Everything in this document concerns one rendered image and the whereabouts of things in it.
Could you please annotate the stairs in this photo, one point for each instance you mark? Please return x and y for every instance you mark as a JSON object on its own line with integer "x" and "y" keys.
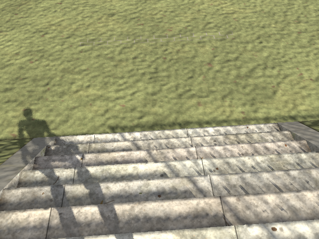
{"x": 246, "y": 181}

